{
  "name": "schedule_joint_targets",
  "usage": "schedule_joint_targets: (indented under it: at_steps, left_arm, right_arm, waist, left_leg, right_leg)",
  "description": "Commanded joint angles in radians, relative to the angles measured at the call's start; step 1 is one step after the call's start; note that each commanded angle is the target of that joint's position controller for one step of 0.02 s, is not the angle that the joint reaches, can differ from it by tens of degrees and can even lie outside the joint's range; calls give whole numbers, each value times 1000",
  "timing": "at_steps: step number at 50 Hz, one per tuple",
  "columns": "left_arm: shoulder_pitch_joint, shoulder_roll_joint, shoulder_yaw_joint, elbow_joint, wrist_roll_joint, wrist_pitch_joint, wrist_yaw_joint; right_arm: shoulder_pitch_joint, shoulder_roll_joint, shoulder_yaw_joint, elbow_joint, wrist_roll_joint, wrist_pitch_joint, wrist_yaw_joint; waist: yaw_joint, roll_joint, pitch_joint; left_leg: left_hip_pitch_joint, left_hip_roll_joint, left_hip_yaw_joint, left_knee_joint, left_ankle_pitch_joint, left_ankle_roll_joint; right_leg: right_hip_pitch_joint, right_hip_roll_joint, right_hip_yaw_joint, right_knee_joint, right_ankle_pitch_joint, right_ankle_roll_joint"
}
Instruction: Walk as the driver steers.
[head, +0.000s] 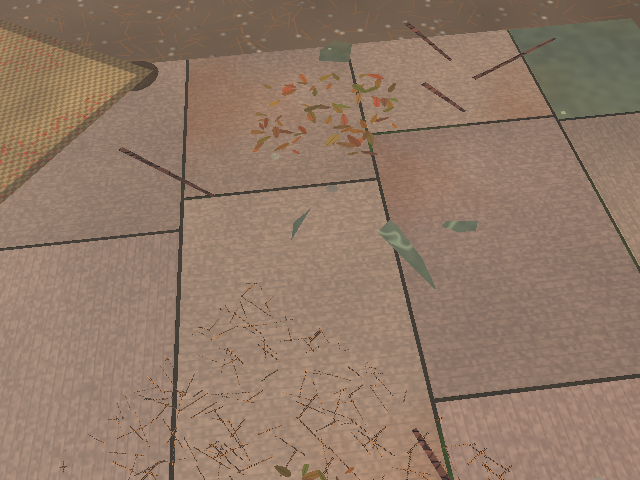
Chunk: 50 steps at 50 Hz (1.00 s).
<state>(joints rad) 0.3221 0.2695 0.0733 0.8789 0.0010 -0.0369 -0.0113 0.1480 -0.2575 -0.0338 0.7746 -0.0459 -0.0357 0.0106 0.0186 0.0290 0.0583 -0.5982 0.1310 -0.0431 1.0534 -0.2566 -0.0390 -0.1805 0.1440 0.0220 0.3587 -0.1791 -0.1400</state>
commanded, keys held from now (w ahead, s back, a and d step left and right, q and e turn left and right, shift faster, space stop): w+e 0.22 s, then w+q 0.78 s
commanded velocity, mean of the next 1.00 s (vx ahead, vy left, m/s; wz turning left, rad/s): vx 0.50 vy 0.00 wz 0.07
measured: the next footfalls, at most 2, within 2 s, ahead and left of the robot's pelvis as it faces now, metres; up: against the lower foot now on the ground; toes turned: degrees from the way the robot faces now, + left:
left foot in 0.28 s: +0.35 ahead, +0.13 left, +0.00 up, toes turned -10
right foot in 0.78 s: +0.58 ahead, -0.09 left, +0.00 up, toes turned +3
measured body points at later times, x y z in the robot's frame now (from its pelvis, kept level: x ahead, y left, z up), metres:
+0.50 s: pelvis +0.29 +0.06 +0.00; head +0.31 +0.07 +0.45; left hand +0.43 +0.30 -0.12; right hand +0.29 -0.22 -0.12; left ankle +0.31 +0.13 -0.74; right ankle +0.25 -0.07 -0.67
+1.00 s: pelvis +0.53 +0.00 +0.00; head +0.55 -0.02 +0.45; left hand +0.58 +0.28 -0.10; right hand +0.66 -0.27 -0.13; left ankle +0.52 +0.13 -0.66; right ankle +0.54 -0.09 -0.74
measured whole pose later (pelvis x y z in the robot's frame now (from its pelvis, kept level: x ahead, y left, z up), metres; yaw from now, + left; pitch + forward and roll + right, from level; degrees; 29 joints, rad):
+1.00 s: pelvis +0.53 +0.00 +0.00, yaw +9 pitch +1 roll +0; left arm 0.28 0.25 0.03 0.80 0.02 -0.09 0.01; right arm 0.26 -0.31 -0.08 0.81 -0.03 0.00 0.04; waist 0.00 0.05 0.02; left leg -0.55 0.02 -0.03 1.08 -0.28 0.04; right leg -0.16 0.02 -0.11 0.34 -0.19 -0.05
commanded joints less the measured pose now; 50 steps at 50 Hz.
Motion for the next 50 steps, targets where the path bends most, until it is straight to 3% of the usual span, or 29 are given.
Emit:
schedule_joint_targets:
  at_steps: [1,6,9,11,12,13,14,15,16,17,18,19,22,24,26,29,33,36,38,39,40,41,42,43,44,46,50]
  left_arm:
    - [37,151,34,-56,-1,-21,3]
    - [121,156,36,-48,4,-18,8]
    - [138,168,38,-52,14,-16,16]
    - [99,186,42,-67,17,-17,23]
    - [70,191,42,-72,19,-21,24]
    - [64,187,38,-67,18,-26,22]
    - [79,163,29,-55,15,-33,16]
    - [105,97,8,-76,14,-40,11]
    - [260,40,1,-81,-13,-40,4]
    - [208,108,2,-55,24,-32,12]
    - [109,119,4,-71,31,-31,4]
    - [39,115,-1,-89,37,-34,-2]
    - [3,89,-13,-110,56,-19,-14]
    - [-25,72,-23,-123,54,-13,-17]
    - [-108,61,-34,-151,51,-10,-18]
    - [-248,45,-51,-197,44,-12,-21]
    - [-351,50,-58,-233,27,-21,-16]
    - [-325,70,-52,-238,22,-34,-7]
    - [-176,101,-36,-193,26,-48,8]
    - [-55,160,-16,-171,43,-62,23]
    - [69,244,3,-172,63,-58,39]
    - [46,273,17,-160,49,-36,39]
    - [-19,174,0,-176,40,-28,33]
    - [-70,100,-18,-182,32,-31,27]
    - [-93,73,-25,-179,33,-37,24]
    - [-76,64,-27,-156,29,-54,26]
    - [-19,84,-14,-121,15,-76,19]
  right_arm:
    - [-14,-73,-17,-58,0,11,2]
    - [-171,-74,-9,-111,10,1,10]
    - [-223,-85,-5,-141,17,-12,13]
    - [-170,-109,-10,-137,21,-21,10]
    - [-94,-120,-15,-113,21,-26,7]
    - [11,-135,-25,-75,18,-33,0]
    - [139,-157,-36,-36,9,-46,-10]
    - [300,-221,-49,-26,-9,-52,-25]
    - [306,-327,-78,4,-13,-39,-21]
    - [224,-226,-62,-9,16,-29,-8]
    - [137,-156,-48,-27,29,-27,-1]
    - [108,-120,-37,-23,26,-29,4]
    - [154,-106,-29,24,37,-45,7]
    - [204,-122,-36,51,45,-51,5]
    - [233,-137,-42,65,47,-45,-1]
    - [272,-137,-48,80,46,-37,-4]
    - [325,-153,-59,90,38,-30,-3]
    - [303,-168,-68,78,33,-23,-9]
    - [261,-176,-72,64,37,-23,-9]
    - [251,-146,-65,49,47,-31,-4]
    - [273,-56,-44,10,67,-37,-4]
    - [330,-83,-49,-11,56,-26,-7]
    - [316,-123,-56,22,31,-8,-10]
    - [258,-113,-55,25,24,-3,3]
    - [235,-90,-53,21,24,2,12]
    - [215,-84,-53,16,7,22,27]
    - [112,-69,-48,-31,9,38,47]
  waist:
    - [-3,-64,-23]
    - [64,-89,-17]
    - [75,-102,-17]
    - [36,-114,-23]
    - [1,-120,-42]
    - [-41,-103,-85]
    - [-99,-51,-155]
    - [-148,52,-294]
    - [-54,339,-335]
    - [-38,138,-206]
    - [-28,36,-95]
    - [-26,-7,-62]
    - [-3,74,-70]
    - [-2,65,-74]
    - [-15,59,-44]
    - [-50,58,-14]
    - [-87,54,-29]
    - [-59,63,-40]
    - [17,27,-88]
    - [70,-54,-173]
    - [102,-208,-308]
    - [45,-326,-304]
    - [17,-166,-174]
    - [11,-88,-83]
    - [-6,-99,-43]
    - [-22,-141,-30]
    - [-24,-115,-43]
  left_leg:
    - [-49,-15,41,-114,107,-28]
    - [-88,-57,31,-325,224,-24]
    - [-44,-90,29,-417,210,-6]
    - [78,-106,13,-489,167,18]
    - [179,-121,30,-516,140,38]
    - [314,-147,57,-547,125,62]
    - [481,-127,48,-596,130,92]
    - [680,86,-203,-621,-80,147]
    - [839,273,-726,-787,-129,284]
    - [745,244,-764,-816,-259,287]
    - [628,198,-585,-810,-212,276]
    - [558,143,-465,-815,-64,260]
    - [502,45,-305,-818,288,249]
    - [499,36,-274,-828,371,274]
    - [476,26,-260,-860,331,287]
    - [448,-2,-241,-878,291,268]
    - [476,-1,-255,-814,377,247]
    - [467,11,-301,-740,403,216]
    - [405,-35,-297,-596,424,179]
    - [324,-102,-241,-394,343,150]
    - [141,-198,-108,-118,-19,119]
    - [-44,-244,-30,37,-304,116]
    - [-81,-155,-56,120,-235,124]
    - [-72,-128,-51,111,-156,118]
    - [-43,-102,-43,79,-110,108]
    - [-15,-82,-23,65,-62,90]
    - [-93,-68,-13,51,45,67]
  right_leg:
    - [11,-244,251,-167,234,-129]
    - [126,-245,288,-122,263,-105]
    - [167,-263,322,-66,356,-92]
    - [146,-275,351,-25,388,-58]
    - [130,-279,337,5,448,-39]
    - [123,-261,311,102,553,-20]
    - [94,-199,246,290,559,2]
    - [-15,-140,173,582,307,25]
    - [-317,39,88,829,-328,69]
    - [-427,-35,144,904,-304,51]
    - [-433,-89,114,887,-204,54]
    - [-417,-127,86,835,-149,60]
    - [-358,-168,36,733,-124,101]
    - [-374,-176,14,681,-130,129]
    - [-410,-188,-6,589,-93,155]
    - [-402,-188,-24,416,17,178]
    - [-343,-157,-27,285,90,181]
    - [-225,-137,-10,202,42,159]
    - [9,-117,-11,90,30,128]
    - [193,-237,106,45,-42,87]
    - [421,-500,396,-14,-248,28]
    - [401,-606,724,-119,-366,-58]
    - [285,-570,641,-118,-440,-63]
    - [182,-506,489,-135,-349,-45]
    - [113,-459,358,-161,-202,-20]
    - [69,-401,203,-178,1,2]
    - [110,-408,69,-200,207,-16]
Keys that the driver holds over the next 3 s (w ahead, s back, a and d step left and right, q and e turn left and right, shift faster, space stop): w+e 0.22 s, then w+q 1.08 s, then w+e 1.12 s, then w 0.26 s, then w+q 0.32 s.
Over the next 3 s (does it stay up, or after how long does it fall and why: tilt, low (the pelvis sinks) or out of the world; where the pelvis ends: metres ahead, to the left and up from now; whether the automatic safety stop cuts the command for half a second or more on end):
stays up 1.56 0.13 0.00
